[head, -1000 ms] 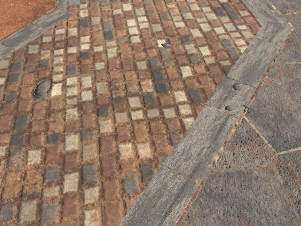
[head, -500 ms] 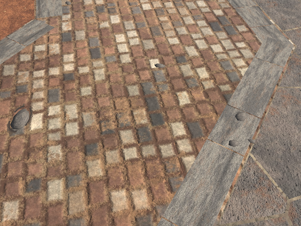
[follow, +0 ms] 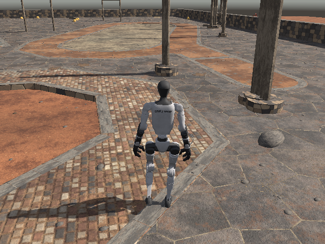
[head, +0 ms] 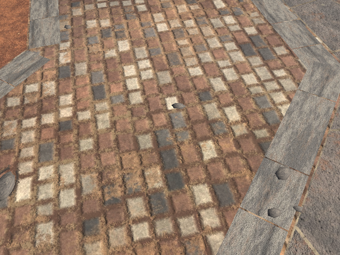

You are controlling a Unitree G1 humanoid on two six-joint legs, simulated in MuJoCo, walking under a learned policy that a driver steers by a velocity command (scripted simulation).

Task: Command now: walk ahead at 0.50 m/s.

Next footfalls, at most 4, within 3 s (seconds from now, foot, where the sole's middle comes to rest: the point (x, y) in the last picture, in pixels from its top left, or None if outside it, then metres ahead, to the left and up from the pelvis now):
0.40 left None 0.38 0.12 -0.78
0.94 right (215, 226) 0.60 -0.13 -0.78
1.52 left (201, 161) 0.91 -0.10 -0.78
2.02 right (228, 109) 1.24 -0.27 -0.78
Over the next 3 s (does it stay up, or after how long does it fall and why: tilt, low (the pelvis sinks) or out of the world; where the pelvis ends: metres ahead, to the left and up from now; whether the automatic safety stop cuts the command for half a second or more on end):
stays up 1.54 -0.09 0.00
